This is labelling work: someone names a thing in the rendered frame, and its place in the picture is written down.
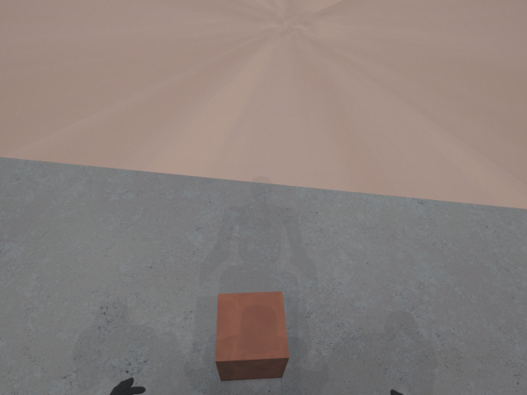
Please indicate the robot left hand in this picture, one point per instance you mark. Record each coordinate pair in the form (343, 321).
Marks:
(124, 388)

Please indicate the carton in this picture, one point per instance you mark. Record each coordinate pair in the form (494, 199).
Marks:
(251, 336)

